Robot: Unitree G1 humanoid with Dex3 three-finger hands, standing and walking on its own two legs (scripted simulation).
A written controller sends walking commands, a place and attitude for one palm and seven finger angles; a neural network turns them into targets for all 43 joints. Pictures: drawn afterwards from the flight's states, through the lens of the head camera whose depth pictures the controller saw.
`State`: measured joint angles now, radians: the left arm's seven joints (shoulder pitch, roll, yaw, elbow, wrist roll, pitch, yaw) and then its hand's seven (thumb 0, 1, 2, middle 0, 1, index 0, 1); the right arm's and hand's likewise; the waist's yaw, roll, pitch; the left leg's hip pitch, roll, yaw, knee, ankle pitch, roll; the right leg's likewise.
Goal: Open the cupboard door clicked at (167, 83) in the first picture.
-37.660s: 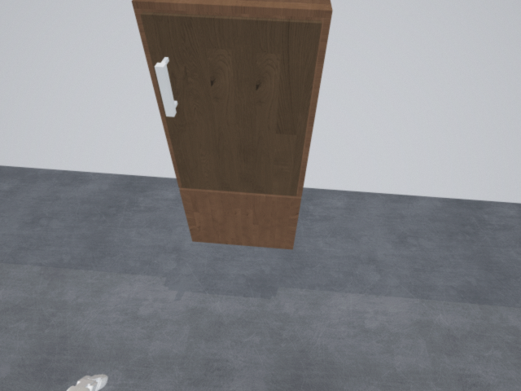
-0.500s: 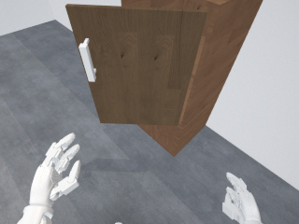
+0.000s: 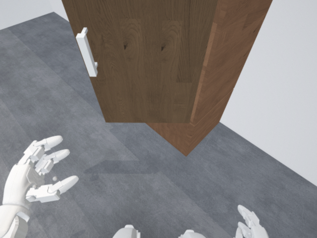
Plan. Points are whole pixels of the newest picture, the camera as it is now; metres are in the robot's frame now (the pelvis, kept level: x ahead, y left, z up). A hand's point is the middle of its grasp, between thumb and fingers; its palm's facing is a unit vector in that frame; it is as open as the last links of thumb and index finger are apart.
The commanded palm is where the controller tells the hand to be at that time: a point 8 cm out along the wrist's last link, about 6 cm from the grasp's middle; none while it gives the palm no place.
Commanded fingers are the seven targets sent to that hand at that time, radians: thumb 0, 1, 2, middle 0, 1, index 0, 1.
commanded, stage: raise the hand with hooked fingers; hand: left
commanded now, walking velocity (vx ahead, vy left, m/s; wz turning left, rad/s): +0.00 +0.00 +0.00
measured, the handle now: (89, 52) +0.64 +0.25 +0.10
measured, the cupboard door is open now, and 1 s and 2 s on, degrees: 44 44 44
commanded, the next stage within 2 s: move the hooked fingers beside the handle in 1.28 s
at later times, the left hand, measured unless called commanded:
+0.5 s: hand (29, 157) +0.27 +0.29 +0.09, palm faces +0.05 -1.00 -0.04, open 13.6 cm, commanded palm +0.25 +0.34 +0.10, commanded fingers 0.00 -0.50 0.30 -0.30 -1.20 -0.30 -1.20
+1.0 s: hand (32, 135) +0.31 +0.29 +0.12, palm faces +0.03 -1.00 -0.01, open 14.0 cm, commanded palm +0.28 +0.34 +0.12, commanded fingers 0.00 -0.50 0.30 -0.30 -1.20 -0.30 -1.20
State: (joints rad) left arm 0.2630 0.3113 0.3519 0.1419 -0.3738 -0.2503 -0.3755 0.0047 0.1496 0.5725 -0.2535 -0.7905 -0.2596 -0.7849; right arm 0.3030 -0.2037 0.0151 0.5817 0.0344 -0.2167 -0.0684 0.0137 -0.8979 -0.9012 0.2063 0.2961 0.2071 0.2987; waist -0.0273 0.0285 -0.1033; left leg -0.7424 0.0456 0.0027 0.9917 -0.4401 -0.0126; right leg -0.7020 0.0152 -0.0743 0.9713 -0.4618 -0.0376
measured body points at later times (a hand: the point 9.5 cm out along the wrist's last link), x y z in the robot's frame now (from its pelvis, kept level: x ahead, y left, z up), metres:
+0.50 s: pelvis +0.01 +0.03 +0.02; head +0.04 +0.04 +0.47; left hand +0.26 +0.35 +0.09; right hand +0.20 -0.20 -0.04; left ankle +0.03 +0.13 -0.68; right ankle +0.01 -0.10 -0.68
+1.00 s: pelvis +0.02 +0.02 +0.03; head +0.06 +0.02 +0.48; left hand +0.30 +0.34 +0.12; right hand +0.17 -0.24 -0.05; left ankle +0.03 +0.13 -0.68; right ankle +0.01 -0.10 -0.68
